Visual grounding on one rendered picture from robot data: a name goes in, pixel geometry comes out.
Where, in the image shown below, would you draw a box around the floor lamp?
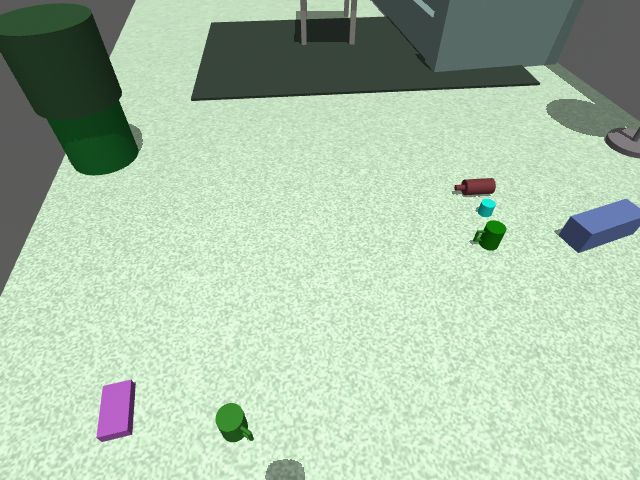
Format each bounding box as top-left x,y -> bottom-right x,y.
605,127 -> 640,158

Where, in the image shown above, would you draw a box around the potted plant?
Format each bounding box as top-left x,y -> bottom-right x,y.
0,3 -> 139,175

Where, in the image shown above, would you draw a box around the sofa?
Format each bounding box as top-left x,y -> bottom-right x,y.
372,0 -> 584,72

